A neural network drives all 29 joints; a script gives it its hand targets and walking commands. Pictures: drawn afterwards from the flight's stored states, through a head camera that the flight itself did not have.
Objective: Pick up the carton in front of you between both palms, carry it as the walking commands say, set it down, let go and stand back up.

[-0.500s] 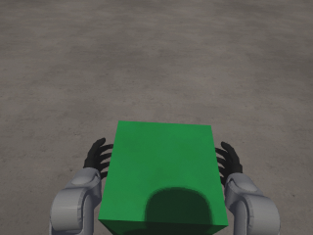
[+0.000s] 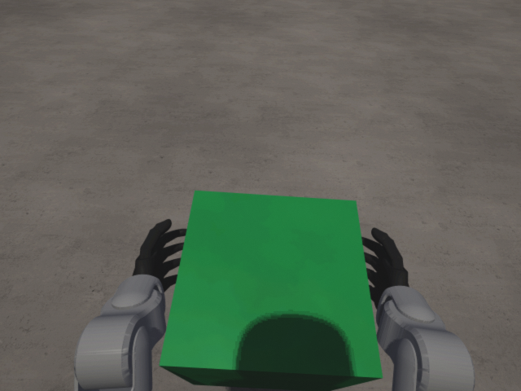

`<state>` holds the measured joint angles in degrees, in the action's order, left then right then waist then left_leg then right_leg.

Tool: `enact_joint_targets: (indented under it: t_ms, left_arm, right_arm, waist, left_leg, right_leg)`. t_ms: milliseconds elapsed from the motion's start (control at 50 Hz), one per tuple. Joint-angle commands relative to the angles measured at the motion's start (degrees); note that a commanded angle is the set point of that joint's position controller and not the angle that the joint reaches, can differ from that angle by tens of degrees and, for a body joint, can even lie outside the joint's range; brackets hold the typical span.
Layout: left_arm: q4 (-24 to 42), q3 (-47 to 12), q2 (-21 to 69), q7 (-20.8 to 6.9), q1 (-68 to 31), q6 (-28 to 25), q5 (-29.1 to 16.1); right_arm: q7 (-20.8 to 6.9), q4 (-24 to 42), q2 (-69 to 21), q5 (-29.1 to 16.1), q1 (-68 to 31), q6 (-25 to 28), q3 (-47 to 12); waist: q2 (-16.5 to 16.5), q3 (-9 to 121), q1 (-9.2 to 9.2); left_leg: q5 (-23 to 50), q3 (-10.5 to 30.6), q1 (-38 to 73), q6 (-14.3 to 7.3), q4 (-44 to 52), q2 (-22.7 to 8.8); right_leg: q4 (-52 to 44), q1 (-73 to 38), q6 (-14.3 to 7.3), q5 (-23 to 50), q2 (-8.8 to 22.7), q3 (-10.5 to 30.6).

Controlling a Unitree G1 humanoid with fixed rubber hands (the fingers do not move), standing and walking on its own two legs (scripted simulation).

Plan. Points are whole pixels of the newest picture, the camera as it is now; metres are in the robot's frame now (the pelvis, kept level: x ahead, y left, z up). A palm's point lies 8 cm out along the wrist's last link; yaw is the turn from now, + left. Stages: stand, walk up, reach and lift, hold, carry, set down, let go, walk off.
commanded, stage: carry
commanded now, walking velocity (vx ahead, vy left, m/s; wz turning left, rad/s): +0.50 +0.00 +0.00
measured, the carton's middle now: (267, 301) +0.25 +0.00 +0.05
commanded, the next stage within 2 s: none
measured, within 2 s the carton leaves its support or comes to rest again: neither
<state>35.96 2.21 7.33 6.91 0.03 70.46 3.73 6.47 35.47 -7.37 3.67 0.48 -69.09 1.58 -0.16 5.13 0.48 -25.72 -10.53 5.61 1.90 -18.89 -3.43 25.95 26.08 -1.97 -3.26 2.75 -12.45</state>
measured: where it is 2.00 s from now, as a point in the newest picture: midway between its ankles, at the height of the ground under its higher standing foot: (260, 217)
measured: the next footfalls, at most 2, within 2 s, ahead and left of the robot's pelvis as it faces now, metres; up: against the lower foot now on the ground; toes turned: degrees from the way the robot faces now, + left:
left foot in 0.48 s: +0.50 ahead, +0.11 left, +0.00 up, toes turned +10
right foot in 1.00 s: +0.85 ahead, -0.08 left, +0.00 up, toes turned -9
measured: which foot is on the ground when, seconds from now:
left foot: down 0.00-0.00, up 0.02-0.46, down 0.48-1.00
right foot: down 0.00-0.52, up 0.54-0.98, down 1.00-1.00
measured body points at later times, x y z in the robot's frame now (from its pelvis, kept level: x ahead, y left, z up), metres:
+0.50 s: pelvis +0.33 +0.02 +0.00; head +0.34 +0.03 +0.45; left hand +0.59 +0.17 +0.08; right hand +0.59 -0.14 +0.09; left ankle +0.46 +0.10 -0.73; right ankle +0.13 -0.09 -0.72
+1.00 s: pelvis +0.67 +0.00 +0.00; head +0.66 +0.01 +0.45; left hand +0.91 +0.16 +0.10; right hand +0.92 -0.14 +0.10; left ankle +0.46 +0.10 -0.72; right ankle +0.80 -0.08 -0.73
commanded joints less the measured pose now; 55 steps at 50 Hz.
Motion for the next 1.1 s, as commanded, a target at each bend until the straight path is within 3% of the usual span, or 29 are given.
enact_joint_targets:
  t_ms: [0,20,60,80,120,200,260,360,400,440,460,480,500,540,560,600,620,680,760,820,880,920,940,960,980,1000,1020,1060,1080]
  left_arm:
    - [-2.0,-35.3,38.6,-9.0,-21.2,1.5,-18.0]
    - [-1.9,-35.4,41.8,-9.4,-21.1,1.3,-18.7]
    - [-1.1,-35.8,46.9,-10.1,-23.7,0.5,-19.4]
    - [-2.3,-36.4,48.2,-10.3,-25.1,-0.1,-19.1]
    - [-1.4,-38.1,50.4,-11.4,-24.8,-1.3,-20.1]
    - [0.1,-38.2,50.1,-11.9,-25.6,-2.5,-20.7]
    - [2.6,-39.4,48.0,-11.5,-25.3,-2.6,-21.5]
    - [0.2,-36.6,43.6,-10.7,-20.9,-1.0,-18.7]
    - [2.4,-37.8,43.4,-10.4,-22.7,-0.9,-18.7]
    - [1.3,-37.6,44.9,-10.3,-22.9,-0.4,-18.4]
    - [-0.4,-36.8,44.3,-10.3,-22.4,-0.2,-18.5]
    - [1.0,-37.3,43.8,-10.4,-22.0,-0.2,-17.9]
    - [1.8,-38.7,45.1,-10.7,-24.0,-0.2,-18.5]
    - [-1.7,-39.1,49.0,-11.2,-23.9,-1.7,-18.7]
    - [-1.6,-39.4,50.4,-11.4,-23.9,-2.3,-18.9]
    - [-4.4,-40.0,52.7,-11.1,-22.7,-3.6,-18.0]
    - [-3.9,-40.4,54.0,-11.1,-21.9,-4.1,-18.1]
    - [-2.1,-40.4,53.7,-10.3,-22.1,-5.1,-17.6]
    - [1.9,-41.3,50.7,-8.9,-20.4,-4.8,-17.5]
    - [4.4,-40.9,46.4,-8.5,-21.1,-3.4,-17.6]
    - [4.1,-39.6,43.9,-9.1,-21.3,-1.2,-19.1]
    - [3.3,-38.9,42.2,-9.0,-20.7,-0.4,-18.7]
    - [2.9,-37.3,41.6,-8.8,-20.2,-0.1,-18.7]
    - [0.8,-37.6,41.2,-8.8,-21.1,0.5,-18.5]
    - [1.6,-37.0,39.9,-8.8,-20.3,0.6,-18.7]
    - [0.1,-35.7,39.6,-9.2,-21.7,0.8,-18.8]
    - [-2.9,-36.8,42.3,-9.5,-20.3,1.0,-19.1]
    - [-1.4,-37.3,47.5,-10.7,-24.3,-0.2,-20.4]
    - [-2.1,-37.4,49.9,-11.1,-24.5,-0.6,-19.9]
  right_arm:
    - [-8.1,2.8,-39.9,-17.9,-24.6,-3.0,-36.7]
    - [-8.7,2.4,-41.1,-18.4,-24.2,-3.0,-37.3]
    - [-9.3,0.0,-47.0,-19.1,-25.7,-2.3,-38.4]
    - [-9.5,-2.6,-50.0,-18.9,-26.3,-1.5,-38.7]
    - [-9.5,-3.3,-51.3,-17.8,-24.1,-0.2,-38.8]
    - [-8.8,-2.1,-52.8,-16.8,-23.7,1.9,-39.2]
    - [-8.5,0.0,-52.0,-17.8,-23.2,1.9,-38.6]
    - [-8.4,-0.4,-47.1,-17.1,-21.8,0.0,-38.0]
    - [-8.9,0.3,-45.6,-17.3,-22.0,-0.5,-38.1]
    - [-9.0,0.5,-45.3,-17.0,-21.3,-0.5,-37.0]
    - [-9.0,-1.0,-46.4,-17.6,-20.7,-0.4,-36.4]
    - [-9.3,-1.8,-45.3,-17.4,-21.6,-0.4,-36.3]
    - [-9.9,-2.4,-47.5,-18.3,-21.0,0.0,-36.4]
    - [-10.2,-2.5,-51.3,-18.3,-21.7,1.1,-37.2]
    - [-10.2,-4.4,-53.4,-18.1,-21.1,1.5,-37.1]
    - [-11.3,-4.4,-55.8,-18.1,-20.8,2.5,-38.1]
    - [-11.4,-2.4,-54.3,-18.6,-22.0,3.2,-38.3]
    - [-12.2,-0.3,-52.3,-19.7,-22.1,3.8,-38.6]
    - [-11.5,2.1,-47.7,-19.3,-19.0,3.6,-38.1]
    - [-11.0,3.3,-44.0,-18.6,-18.6,2.0,-37.1]
    - [-9.3,3.6,-41.5,-17.6,-19.3,0.4,-36.7]
    - [-8.9,2.9,-40.9,-17.3,-20.2,-0.4,-36.4]
    - [-8.8,2.3,-41.0,-17.8,-20.6,-1.0,-36.3]
    - [-8.7,1.8,-39.2,-17.1,-20.3,-1.3,-36.4]
    - [-8.6,1.6,-39.1,-16.9,-20.0,-1.9,-35.9]
    - [-8.5,2.2,-40.3,-17.3,-22.5,-2.0,-36.4]
    - [-8.6,0.2,-41.0,-17.1,-21.8,-2.3,-36.4]
    - [-9.3,-0.9,-47.3,-17.0,-24.3,-1.4,-37.2]
    - [-9.9,-2.2,-49.3,-17.8,-24.2,-0.9,-37.8]
  waist:
    - [18.0,13.3,-1.78]
    - [15.5,14.5,-1.90]
    - [6.2,14.2,-1.49]
    - [3.8,13.1,-0.95]
    - [5.2,12.4,-1.11]
    - [7.1,9.3,-1.36]
    - [5.7,5.9,-1.50]
    - [9.9,3.7,-1.64]
    - [9.1,4.0,-1.65]
    - [5.6,10.4,0.50]
    - [0.1,16.3,1.99]
    - [-13.7,19.6,1.31]
    - [-17.5,17.0,1.10]
    - [-6.2,15.8,0.76]
    - [-3.2,15.7,0.45]
    - [-4.8,14.3,-0.22]
    - [-8.6,12.6,-0.29]
    - [-7.2,8.8,-0.03]
    - [-9.1,8.1,-0.11]
    - [-6.2,3.3,0.26]
    - [-8.0,2.1,0.35]
    - [-10.3,6.2,-0.29]
    - [-8.1,8.8,-1.35]
    - [-3.5,11.1,-1.93]
    - [4.8,15.7,-2.32]
    - [15.8,14.9,-0.92]
    - [15.5,16.1,-1.52]
    - [4.9,14.1,-1.22]
    - [4.2,12.7,-1.07]
  left_leg:
    - [7.1,-1.0,-36.8,-0.4,-47.4,4.5]
    - [-1.1,6.4,-42.1,-2.2,-55.7,2.3]
    - [2.9,11.9,-40.8,-4.6,-53.4,-2.7]
    - [5.9,11.7,-40.1,-4.5,-48.6,-3.9]
    - [8.3,9.5,-38.7,-3.9,-41.2,-4.2]
    - [13.3,5.3,-40.1,-1.7,-28.0,-3.4]
    - [17.7,2.0,-41.3,-0.5,-18.9,-2.0]
    - [23.3,-1.6,-38.9,-2.1,-10.9,-0.1]
    - [22.6,-3.5,-33.0,-3.2,-7.8,1.5]
    - [21.7,-4.6,-14.7,-4.5,-3.5,3.4]
    - [14.5,6.4,0.5,-6.2,-3.5,-4.5]
    - [10.1,32.8,10.5,-13.5,1.9,-19.4]
    - [25.1,37.5,13.5,-17.1,5.5,-20.6]
    - [41.0,24.7,9.0,-12.4,0.8,-18.3]
    - [35.8,20.4,4.5,-10.7,3.0,-16.8]
    - [30.4,14.2,-0.5,-7.6,6.5,-14.7]
    - [29.1,11.5,-1.7,-8.3,7.7,-14.6]
    - [26.4,9.6,-2.9,-8.9,10.8,-12.5]
    - [35.8,5.4,2.5,-9.0,9.6,-10.6]
    - [43.0,1.9,-0.2,-7.8,9.6,-8.5]
    - [48.6,1.9,0.4,-7.5,9.3,-11.1]
    - [58.4,-1.5,2.8,-6.2,0.3,-10.0]
    - [59.1,-2.9,1.5,-4.9,-9.1,-8.2]
    - [53.5,-3.3,-4.3,-3.5,-21.1,-4.6]
    - [34.3,-2.0,-16.0,-2.0,-35.4,-1.1]
    - [0.4,3.0,-32.4,-1.3,-46.9,4.1]
    - [0.4,8.8,-37.8,-2.5,-56.4,3.9]
    - [3.6,11.3,-38.7,-4.3,-53.0,-1.6]
    - [6.2,11.6,-36.9,-4.2,-47.5,-3.6]
  right_leg:
    - [-12.5,-40.0,-10.6,-8.9,20.3,38.9]
    - [-13.3,-39.6,-13.2,-4.2,21.6,40.5]
    - [-10.4,-33.8,-8.5,7.3,18.6,27.5]
    - [-12.4,-30.2,-6.9,5.4,16.9,23.2]
    - [-14.2,-29.2,-4.8,3.7,16.2,19.1]
    - [-18.4,-28.7,-6.8,0.9,13.8,13.0]
    - [-18.1,-30.4,-6.5,7.4,11.6,10.0]
    - [-14.6,-33.6,-4.1,18.6,9.6,4.6]
    - [-9.1,-34.6,-3.1,29.9,9.2,4.0]
    - [5.6,-28.4,0.1,27.2,6.8,-0.6]
    - [19.7,-16.7,1.7,15.5,5.0,0.5]
    - [37.5,-0.2,3.3,-5.0,-2.0,1.5]
    - [46.9,10.2,2.4,-21.4,-4.1,7.6]
    - [48.4,12.2,-0.4,-19.8,1.7,14.0]
    - [43.7,10.6,-0.1,-16.2,3.7,14.1]
    - [37.7,8.1,0.2,-11.9,4.1,11.3]
    - [35.1,8.9,0.4,-11.1,3.7,9.4]
    - [28.3,10.9,1.8,-5.7,3.3,6.9]
    - [18.3,13.9,2.8,-0.9,2.5,4.9]
    - [8.4,10.5,1.9,3.4,0.4,1.3]
    - [2.2,3.5,-0.1,6.7,0.0,1.5]
    - [3.2,-4.0,-0.6,2.4,-2.2,-1.0]
    - [-0.3,-12.1,-0.8,1.4,-3.9,-1.2]
    - [-3.2,-21.8,-0.3,-1.6,-4.8,-3.2]
    - [-4.6,-31.4,-2.3,-8.3,9.0,18.8]
    - [-9.7,-38.8,-7.1,-8.6,19.5,39.0]
    - [-12.7,-39.1,-10.8,-4.5,19.8,41.3]
    - [-11.4,-33.0,-7.9,6.5,17.4,28.4]
    - [-12.6,-28.1,-6.1,5.6,15.7,22.9]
